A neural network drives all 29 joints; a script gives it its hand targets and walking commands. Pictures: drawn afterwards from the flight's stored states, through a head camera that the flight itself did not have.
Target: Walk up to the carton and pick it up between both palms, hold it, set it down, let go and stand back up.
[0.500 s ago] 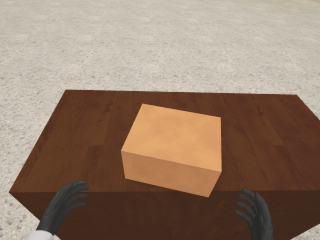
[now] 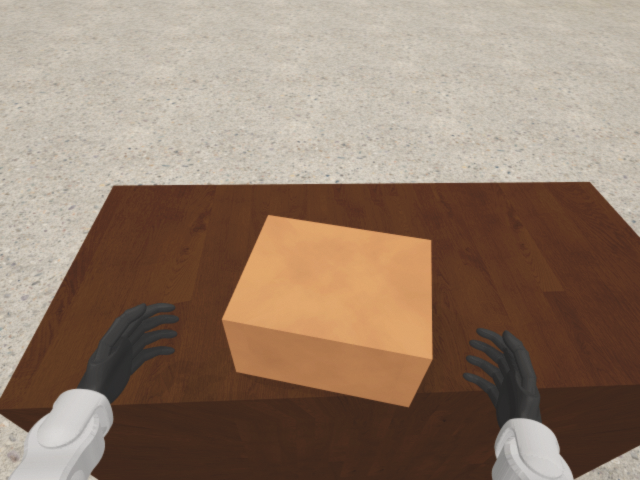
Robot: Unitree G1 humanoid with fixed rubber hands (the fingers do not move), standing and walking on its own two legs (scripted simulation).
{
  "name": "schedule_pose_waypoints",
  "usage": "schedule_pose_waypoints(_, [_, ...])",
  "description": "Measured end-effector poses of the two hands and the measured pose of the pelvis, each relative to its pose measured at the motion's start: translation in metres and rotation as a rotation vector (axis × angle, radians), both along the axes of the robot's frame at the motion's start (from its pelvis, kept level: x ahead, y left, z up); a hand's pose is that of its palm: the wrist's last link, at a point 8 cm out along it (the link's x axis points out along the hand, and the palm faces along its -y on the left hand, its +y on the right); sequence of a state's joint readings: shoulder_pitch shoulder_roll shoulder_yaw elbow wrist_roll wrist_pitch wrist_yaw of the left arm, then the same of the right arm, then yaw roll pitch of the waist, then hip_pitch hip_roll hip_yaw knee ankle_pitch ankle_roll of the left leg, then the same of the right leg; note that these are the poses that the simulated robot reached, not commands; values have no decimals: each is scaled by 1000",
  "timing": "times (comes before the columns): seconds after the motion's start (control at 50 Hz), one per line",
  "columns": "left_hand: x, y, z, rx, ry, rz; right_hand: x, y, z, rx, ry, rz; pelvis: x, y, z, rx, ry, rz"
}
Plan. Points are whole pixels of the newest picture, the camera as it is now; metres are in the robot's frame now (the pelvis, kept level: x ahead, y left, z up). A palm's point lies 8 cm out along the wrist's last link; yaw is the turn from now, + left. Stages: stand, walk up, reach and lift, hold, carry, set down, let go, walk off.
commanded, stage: reach and lift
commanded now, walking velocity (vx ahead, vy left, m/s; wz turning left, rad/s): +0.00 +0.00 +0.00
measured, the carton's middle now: (334, 305) +0.38 +0.01 -0.02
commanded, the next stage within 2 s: none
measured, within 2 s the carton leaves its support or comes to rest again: neither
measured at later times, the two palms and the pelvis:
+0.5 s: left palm (142, 310) +0.29 +0.25 +0.08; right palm (511, 356) +0.25 -0.19 +0.07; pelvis +0.04 -0.01 +0.00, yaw +0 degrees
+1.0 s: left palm (152, 240) +0.36 +0.24 +0.14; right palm (523, 304) +0.29 -0.21 +0.11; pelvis -0.02 +0.00 +0.00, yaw +0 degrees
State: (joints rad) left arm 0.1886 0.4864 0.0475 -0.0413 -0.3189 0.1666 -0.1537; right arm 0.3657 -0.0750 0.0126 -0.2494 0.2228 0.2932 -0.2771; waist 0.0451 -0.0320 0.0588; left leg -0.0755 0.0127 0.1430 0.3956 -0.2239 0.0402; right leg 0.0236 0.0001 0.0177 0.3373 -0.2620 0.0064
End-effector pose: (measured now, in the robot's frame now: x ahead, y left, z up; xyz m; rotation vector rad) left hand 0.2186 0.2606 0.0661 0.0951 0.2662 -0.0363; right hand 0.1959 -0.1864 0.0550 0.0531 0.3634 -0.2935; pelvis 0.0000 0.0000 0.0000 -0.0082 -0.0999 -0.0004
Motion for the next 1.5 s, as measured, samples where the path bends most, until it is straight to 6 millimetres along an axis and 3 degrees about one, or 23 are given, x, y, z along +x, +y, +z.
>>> schedule_pose_waypoints(0.3, [42,-3,2,27,19,11,36,-2,3,1,-48,36,30,-11,1,8,55,13])
schedule_pose_waypoints(0.52, [77,-16,16,11,-7,-18,55,-9,17,-6,-110,28,37,-11,3,7,62,5])
schedule_pose_waypoints(0.82, [114,-18,45,-22,-27,-23,74,-21,43,-22,-143,22,7,-4,4,1,52,-13])
schedule_pose_waypoints(1.08, [154,-25,77,-37,-36,-32,110,-17,66,0,-145,8,-24,4,2,-8,98,2])
schedule_pose_waypoints(1.5, [209,-42,96,-17,-54,-23,161,-19,83,-17,-131,-14,-22,10,0,-26,145,24])
